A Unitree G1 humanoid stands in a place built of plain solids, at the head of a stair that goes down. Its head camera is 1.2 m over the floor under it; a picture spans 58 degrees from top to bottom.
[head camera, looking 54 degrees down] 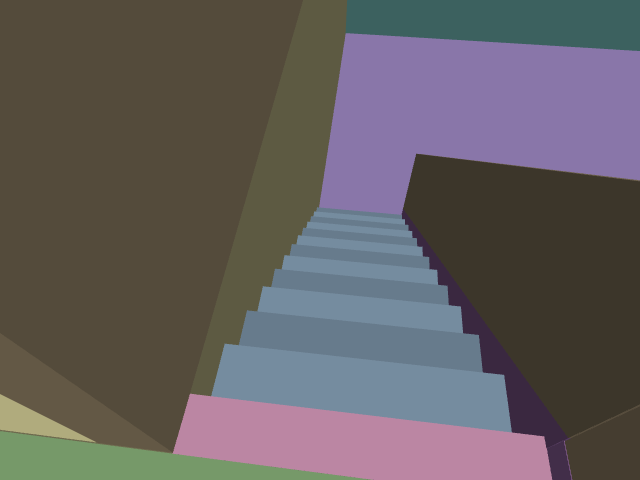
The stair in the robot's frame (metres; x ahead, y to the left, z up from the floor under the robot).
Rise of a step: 0.21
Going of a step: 0.23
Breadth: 0.94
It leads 7 degrees to the right of straight ahead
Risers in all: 13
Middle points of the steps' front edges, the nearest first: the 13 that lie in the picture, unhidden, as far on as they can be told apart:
0.30 -0.11 0.00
0.53 -0.14 -0.20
0.76 -0.17 -0.41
0.99 -0.19 -0.62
1.22 -0.22 -0.82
1.45 -0.25 -1.03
1.68 -0.27 -1.24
1.91 -0.30 -1.44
2.14 -0.33 -1.65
2.37 -0.35 -1.85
2.60 -0.38 -2.06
2.84 -0.41 -2.27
3.06 -0.43 -2.47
